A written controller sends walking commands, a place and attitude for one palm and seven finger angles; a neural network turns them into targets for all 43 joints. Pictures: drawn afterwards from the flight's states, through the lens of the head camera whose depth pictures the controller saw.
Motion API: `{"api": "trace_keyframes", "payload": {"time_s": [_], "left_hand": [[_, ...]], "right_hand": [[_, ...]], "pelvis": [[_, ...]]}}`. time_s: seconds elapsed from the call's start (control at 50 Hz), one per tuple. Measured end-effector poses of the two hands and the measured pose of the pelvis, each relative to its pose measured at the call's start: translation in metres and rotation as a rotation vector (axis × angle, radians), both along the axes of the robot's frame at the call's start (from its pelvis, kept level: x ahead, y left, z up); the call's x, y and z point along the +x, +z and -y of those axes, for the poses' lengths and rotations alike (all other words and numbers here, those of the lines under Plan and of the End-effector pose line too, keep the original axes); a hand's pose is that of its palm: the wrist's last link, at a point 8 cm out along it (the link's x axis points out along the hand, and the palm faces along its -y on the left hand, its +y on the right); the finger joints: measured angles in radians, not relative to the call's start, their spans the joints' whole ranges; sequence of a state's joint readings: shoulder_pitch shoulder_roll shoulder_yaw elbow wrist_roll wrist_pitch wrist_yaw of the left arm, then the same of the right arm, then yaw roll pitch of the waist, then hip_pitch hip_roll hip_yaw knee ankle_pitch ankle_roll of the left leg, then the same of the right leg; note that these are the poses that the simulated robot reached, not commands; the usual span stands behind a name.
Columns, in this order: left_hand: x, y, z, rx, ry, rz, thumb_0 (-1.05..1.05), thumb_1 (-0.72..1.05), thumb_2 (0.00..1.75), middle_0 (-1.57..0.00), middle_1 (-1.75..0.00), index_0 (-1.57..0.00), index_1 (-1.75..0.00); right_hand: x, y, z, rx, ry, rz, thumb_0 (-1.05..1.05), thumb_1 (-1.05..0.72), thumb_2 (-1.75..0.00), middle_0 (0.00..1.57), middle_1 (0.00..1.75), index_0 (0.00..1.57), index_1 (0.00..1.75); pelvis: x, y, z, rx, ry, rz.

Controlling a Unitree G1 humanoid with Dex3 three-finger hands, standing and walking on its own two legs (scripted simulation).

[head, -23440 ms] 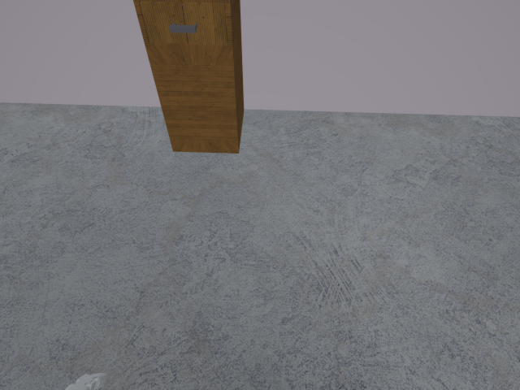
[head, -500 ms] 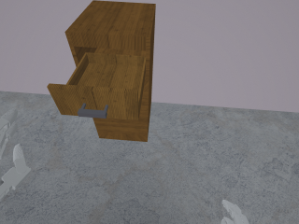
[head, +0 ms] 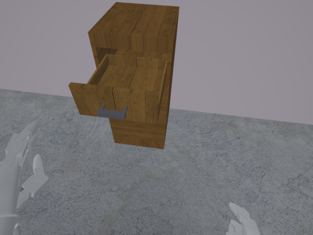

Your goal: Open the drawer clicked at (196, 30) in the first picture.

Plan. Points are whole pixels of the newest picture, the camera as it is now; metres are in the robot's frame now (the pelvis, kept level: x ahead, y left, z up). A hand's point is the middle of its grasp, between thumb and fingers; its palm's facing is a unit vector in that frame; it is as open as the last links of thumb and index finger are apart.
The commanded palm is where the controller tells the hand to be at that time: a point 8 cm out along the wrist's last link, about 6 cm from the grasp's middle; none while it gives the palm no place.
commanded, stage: let the arm hang, fingers relaxed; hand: left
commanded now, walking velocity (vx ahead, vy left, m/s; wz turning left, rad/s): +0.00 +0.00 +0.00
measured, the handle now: (113, 110) +0.56 +0.20 -0.05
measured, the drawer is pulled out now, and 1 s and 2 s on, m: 0.30 0.30 0.30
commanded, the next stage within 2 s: look to check the result in 1.06 s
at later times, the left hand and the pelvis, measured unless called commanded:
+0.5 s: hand out of the picture -0.04 +0.19 -0.16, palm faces +0.02 -0.97 -0.23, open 7.2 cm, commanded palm none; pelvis -0.01 -0.01 +0.01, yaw +1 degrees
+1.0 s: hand out of the picture -0.02 +0.15 -0.17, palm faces +0.02 -0.98 -0.18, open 7.3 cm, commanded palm none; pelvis -0.01 -0.01 +0.01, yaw +0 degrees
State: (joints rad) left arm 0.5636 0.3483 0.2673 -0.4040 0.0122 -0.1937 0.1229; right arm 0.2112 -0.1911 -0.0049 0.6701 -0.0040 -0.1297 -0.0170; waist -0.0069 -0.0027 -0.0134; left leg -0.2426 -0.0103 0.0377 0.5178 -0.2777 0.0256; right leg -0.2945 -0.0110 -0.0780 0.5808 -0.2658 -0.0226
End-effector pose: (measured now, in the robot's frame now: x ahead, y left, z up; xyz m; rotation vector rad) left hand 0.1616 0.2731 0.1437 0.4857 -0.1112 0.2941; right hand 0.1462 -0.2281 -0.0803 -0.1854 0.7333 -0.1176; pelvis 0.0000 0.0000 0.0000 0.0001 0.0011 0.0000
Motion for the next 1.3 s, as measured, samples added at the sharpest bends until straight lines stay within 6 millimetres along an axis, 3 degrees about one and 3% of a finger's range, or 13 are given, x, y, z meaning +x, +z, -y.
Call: {"api": "trace_keyframes", "payload": {"time_s": [0.06,0.1,0.14,0.18,0.22,0.24,0.42,0.56,0.82,1.3], "left_hand": [[0.015,-0.087,-0.007,-0.125,0.069,-0.337,0.00,0.90,0.90,-0.21,-0.30,-0.20,-0.30],[0.007,-0.152,-0.001,-0.222,0.117,-0.583,0.00,0.90,0.90,-0.20,-0.30,-0.20,-0.30],[-0.017,-0.207,0.017,-0.306,0.133,-0.830,0.01,0.91,0.90,-0.20,-0.30,-0.19,-0.30],[-0.050,-0.247,0.040,-0.374,0.123,-1.040,0.01,0.91,0.90,-0.20,-0.30,-0.19,-0.30],[-0.086,-0.273,0.062,-0.438,0.112,-1.207,0.01,0.91,0.90,-0.20,-0.30,-0.19,-0.30],[-0.099,-0.278,0.063,-0.473,0.159,-1.233,0.00,0.94,0.90,-0.21,-0.30,-0.20,-0.30],[-0.184,-0.280,0.043,-0.464,0.297,-1.472,-0.01,0.97,0.90,-0.21,-0.30,-0.20,-0.30],[-0.209,-0.273,0.041,-0.444,0.336,-1.538,0.00,0.93,0.90,-0.20,-0.30,-0.20,-0.30],[-0.187,-0.279,0.067,-0.477,0.264,-1.464,0.00,0.91,0.90,-0.20,-0.30,-0.20,-0.30],[-0.184,-0.280,0.067,-0.474,0.268,-1.473,0.00,0.91,0.90,-0.20,-0.30,-0.20,-0.30]], "right_hand": [[-0.001,-0.022,-0.002,0.018,0.047,-0.095,0.01,-0.90,-0.90,0.20,0.30,0.21,0.30],[-0.006,-0.034,-0.002,0.029,0.054,-0.159,0.01,-0.90,-0.90,0.20,0.30,0.21,0.30],[-0.018,-0.041,-0.001,0.038,0.032,-0.218,0.01,-0.90,-0.90,0.20,0.30,0.21,0.30],[-0.034,-0.043,0.002,0.037,0.000,-0.277,0.01,-0.90,-0.90,0.20,0.30,0.21,0.30],[-0.054,-0.044,0.005,0.026,-0.032,-0.342,0.01,-0.90,-0.90,0.20,0.30,0.21,0.30],[-0.065,-0.044,0.007,0.018,-0.044,-0.380,0.01,-0.90,-0.90,0.20,0.30,0.21,0.30],[-0.153,-0.052,0.011,0.000,-0.100,-0.676,0.01,-0.91,-0.90,0.20,0.30,0.20,0.30],[-0.185,-0.060,-0.002,0.048,-0.119,-0.744,0.01,-0.91,-0.90,0.20,0.30,0.20,0.30],[-0.187,-0.066,-0.024,0.118,-0.127,-0.711,0.00,-0.91,-0.90,0.20,0.30,0.20,0.30],[-0.180,-0.061,-0.009,0.086,-0.154,-0.697,0.00,-0.91,-0.90,0.20,0.30,0.20,0.30]], "pelvis": [[-0.001,-0.004,0.000,0.013,0.034,-0.023],[-0.001,-0.007,0.003,0.024,0.031,-0.019],[-0.001,-0.007,0.005,0.017,0.025,-0.006],[-0.001,-0.005,0.006,0.012,0.018,0.007],[-0.001,-0.003,0.008,0.008,0.011,0.017],[-0.002,-0.001,0.009,0.004,0.013,0.018],[-0.007,0.007,0.009,-0.010,0.014,0.023],[-0.010,0.008,0.007,-0.005,0.008,0.029],[-0.015,0.008,0.008,0.000,-0.001,0.034],[-0.010,0.009,0.012,0.000,-0.008,0.034]]}}
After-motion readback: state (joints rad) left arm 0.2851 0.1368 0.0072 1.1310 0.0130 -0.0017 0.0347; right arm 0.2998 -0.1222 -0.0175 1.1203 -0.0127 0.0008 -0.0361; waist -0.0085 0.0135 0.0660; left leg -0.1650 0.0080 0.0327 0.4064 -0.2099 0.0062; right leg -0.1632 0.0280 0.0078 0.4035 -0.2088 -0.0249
